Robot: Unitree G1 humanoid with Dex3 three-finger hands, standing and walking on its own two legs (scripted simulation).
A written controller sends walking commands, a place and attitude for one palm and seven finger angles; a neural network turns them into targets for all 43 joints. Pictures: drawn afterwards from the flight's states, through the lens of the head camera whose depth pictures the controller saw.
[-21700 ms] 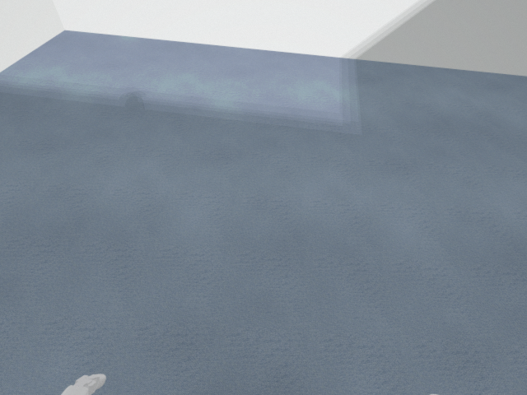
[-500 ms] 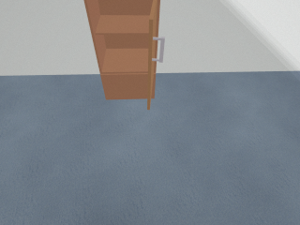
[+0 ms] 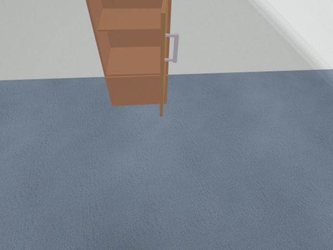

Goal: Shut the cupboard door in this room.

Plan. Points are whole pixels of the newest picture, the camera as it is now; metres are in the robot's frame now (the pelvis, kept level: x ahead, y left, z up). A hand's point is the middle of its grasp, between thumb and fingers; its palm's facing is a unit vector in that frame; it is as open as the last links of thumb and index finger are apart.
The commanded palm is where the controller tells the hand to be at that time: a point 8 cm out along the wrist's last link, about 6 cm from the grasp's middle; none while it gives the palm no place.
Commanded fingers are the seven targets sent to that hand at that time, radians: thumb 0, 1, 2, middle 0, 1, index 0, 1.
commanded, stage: walk around to get in front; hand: left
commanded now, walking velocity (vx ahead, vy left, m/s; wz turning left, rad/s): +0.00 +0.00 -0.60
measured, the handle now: (171, 48) +0.93 +0.04 -0.02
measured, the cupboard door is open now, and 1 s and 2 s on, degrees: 82 82 82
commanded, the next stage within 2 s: none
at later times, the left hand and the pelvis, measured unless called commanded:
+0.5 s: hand out of the picture +0.06 +0.13 -0.16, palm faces -0.19 -0.95 -0.26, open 7.3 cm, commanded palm none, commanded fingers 0.00 0.90 0.90 -0.20 -0.30 -0.20 -0.30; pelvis -0.02 -0.05 +0.00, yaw -16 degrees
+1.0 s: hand (97, 235) +0.18 +0.21 -0.18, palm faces -0.47 -0.85 -0.22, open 7.4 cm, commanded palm none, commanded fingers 0.00 0.90 0.90 -0.20 -0.30 -0.20 -0.30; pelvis +0.02 +0.04 +0.00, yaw -33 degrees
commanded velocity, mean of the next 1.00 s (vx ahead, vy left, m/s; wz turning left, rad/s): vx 0.00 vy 0.00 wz -0.60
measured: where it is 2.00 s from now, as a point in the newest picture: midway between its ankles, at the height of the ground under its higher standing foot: outside the picture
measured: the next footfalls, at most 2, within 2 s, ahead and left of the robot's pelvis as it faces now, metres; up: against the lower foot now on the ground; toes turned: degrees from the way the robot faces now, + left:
left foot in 0.86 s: +0.09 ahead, +0.10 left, +0.00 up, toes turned -29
right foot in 1.54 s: -0.04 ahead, -0.17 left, +0.00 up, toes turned -63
